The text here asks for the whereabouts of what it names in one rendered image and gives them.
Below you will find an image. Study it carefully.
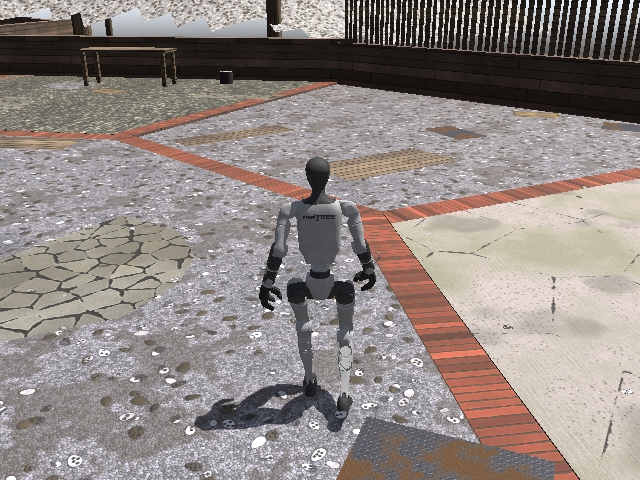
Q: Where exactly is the robot left forearm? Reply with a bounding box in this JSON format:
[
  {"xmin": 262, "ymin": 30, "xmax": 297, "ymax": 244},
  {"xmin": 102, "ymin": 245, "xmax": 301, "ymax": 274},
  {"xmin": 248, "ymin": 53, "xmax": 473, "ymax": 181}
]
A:
[{"xmin": 262, "ymin": 242, "xmax": 282, "ymax": 288}]

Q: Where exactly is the left robot shin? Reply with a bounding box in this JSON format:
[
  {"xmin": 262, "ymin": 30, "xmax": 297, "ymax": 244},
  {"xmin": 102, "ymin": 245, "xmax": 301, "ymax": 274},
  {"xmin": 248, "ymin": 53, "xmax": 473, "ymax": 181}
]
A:
[{"xmin": 296, "ymin": 321, "xmax": 314, "ymax": 384}]

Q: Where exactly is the robot right upper arm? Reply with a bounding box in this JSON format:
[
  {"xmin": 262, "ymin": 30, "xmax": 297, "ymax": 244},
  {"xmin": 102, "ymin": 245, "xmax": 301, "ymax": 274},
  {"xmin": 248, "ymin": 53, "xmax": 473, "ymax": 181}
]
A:
[{"xmin": 339, "ymin": 200, "xmax": 368, "ymax": 254}]

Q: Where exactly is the right robot hand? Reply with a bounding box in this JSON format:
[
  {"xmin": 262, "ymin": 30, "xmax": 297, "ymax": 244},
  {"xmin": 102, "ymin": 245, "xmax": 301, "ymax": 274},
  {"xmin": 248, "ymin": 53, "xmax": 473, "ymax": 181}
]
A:
[{"xmin": 353, "ymin": 271, "xmax": 376, "ymax": 291}]

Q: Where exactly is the robot right foot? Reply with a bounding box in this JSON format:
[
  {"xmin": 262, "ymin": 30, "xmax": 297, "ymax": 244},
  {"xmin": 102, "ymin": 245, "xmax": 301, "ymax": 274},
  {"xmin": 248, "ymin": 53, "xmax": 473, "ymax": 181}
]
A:
[{"xmin": 337, "ymin": 393, "xmax": 353, "ymax": 411}]

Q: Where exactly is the robot right forearm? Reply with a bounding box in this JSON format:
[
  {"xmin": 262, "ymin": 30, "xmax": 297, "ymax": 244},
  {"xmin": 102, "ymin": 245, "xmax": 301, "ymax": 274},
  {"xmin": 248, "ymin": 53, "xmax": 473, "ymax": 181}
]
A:
[{"xmin": 357, "ymin": 239, "xmax": 375, "ymax": 275}]

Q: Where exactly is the left robot hand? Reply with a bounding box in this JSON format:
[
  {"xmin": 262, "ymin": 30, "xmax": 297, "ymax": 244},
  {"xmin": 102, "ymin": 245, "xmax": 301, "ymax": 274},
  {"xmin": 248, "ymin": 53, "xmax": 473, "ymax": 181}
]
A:
[{"xmin": 259, "ymin": 285, "xmax": 282, "ymax": 311}]

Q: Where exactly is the robot left upper arm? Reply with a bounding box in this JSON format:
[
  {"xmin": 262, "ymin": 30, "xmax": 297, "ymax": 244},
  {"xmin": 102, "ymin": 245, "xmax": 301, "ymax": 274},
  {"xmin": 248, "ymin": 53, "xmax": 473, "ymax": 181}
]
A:
[{"xmin": 272, "ymin": 201, "xmax": 298, "ymax": 258}]

